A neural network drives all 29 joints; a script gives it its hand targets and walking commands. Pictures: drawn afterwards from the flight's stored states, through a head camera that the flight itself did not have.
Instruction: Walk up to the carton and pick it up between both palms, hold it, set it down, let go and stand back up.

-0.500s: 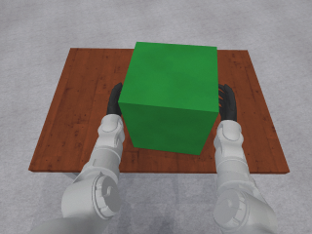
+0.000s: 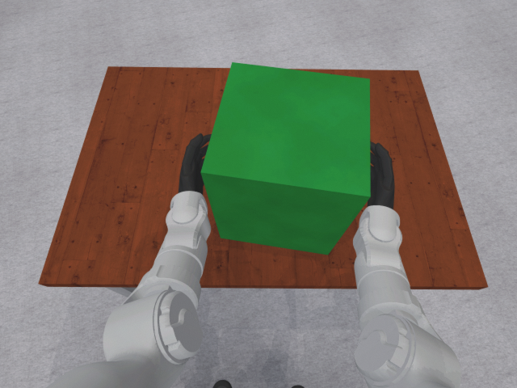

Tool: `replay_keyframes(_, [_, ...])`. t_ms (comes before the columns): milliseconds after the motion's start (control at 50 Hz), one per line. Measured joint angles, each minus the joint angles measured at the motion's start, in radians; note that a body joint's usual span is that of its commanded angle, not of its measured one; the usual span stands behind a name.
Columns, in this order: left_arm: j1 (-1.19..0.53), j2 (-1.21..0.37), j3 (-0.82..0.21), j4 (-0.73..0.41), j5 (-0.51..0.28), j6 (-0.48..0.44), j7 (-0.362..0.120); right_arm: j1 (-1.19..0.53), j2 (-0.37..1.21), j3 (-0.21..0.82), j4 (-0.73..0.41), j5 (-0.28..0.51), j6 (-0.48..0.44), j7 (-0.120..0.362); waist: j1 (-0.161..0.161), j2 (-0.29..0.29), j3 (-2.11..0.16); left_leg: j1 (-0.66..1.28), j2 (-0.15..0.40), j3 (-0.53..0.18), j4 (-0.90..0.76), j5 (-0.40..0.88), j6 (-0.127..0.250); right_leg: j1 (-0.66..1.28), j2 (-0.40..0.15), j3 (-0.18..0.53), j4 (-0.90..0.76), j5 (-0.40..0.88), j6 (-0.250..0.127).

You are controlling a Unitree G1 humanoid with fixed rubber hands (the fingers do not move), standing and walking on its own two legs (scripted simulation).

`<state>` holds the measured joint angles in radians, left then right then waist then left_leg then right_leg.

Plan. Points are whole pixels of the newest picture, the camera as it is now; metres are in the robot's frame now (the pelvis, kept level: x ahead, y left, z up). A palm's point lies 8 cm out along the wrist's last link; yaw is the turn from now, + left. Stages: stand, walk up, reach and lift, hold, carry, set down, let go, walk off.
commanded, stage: set down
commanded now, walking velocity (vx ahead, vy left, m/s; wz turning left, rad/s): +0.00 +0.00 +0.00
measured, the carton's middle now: (285, 169) +0.46 -0.02 -0.02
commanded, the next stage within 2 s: none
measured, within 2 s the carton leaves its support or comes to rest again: rests again in 1.12 s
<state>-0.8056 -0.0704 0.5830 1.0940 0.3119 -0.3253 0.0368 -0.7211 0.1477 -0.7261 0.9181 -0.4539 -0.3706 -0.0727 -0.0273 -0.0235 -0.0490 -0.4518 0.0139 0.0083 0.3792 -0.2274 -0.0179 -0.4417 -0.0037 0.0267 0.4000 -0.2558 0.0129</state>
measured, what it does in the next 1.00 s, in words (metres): stands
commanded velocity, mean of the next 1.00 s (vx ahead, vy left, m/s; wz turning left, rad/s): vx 0.00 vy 0.00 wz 0.00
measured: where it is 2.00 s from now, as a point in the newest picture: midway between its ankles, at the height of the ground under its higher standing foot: outside the picture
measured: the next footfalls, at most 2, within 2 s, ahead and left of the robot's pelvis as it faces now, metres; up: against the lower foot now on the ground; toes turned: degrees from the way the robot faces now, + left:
none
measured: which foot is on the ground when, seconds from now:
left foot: down 0.00-1.00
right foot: down 0.00-1.00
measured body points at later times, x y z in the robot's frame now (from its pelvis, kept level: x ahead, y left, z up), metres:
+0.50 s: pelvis +0.00 +0.00 +0.00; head +0.12 +0.01 +0.43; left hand +0.43 +0.13 +0.00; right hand +0.41 -0.17 +0.01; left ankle -0.05 +0.13 -0.74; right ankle -0.06 -0.12 -0.74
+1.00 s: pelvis +0.00 +0.00 +0.00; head +0.12 +0.01 +0.43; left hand +0.44 +0.15 -0.01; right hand +0.41 -0.17 -0.01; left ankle -0.05 +0.13 -0.74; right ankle -0.06 -0.12 -0.74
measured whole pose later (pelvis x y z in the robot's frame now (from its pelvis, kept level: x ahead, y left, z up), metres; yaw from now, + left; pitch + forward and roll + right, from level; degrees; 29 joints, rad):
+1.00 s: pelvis +0.00 +0.00 +0.00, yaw +0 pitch +22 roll +0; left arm -0.90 0.09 0.39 1.34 0.28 -0.35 0.08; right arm -0.77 -0.01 -0.48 1.18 -0.30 -0.40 -0.11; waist -0.03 -0.02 -0.14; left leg -0.58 0.02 0.01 0.43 -0.22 -0.02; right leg -0.54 0.00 0.03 0.40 -0.24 0.01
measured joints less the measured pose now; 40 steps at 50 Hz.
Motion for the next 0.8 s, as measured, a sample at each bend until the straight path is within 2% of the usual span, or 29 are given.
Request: replay_keyframes(800, [-0.029, 0.006, 0.059, 0.029, 0.059, -0.013, -0.009, -0.014, 0.000, -0.008, 0.010, 0.000, -0.012, -0.004, 0.000, 0.000, 0.011, -0.005, 0.001, 0.002, 0.004, 0.002, 0.001, -0.004, 0.000, 0.000, 0.000, 0.002, 0.000])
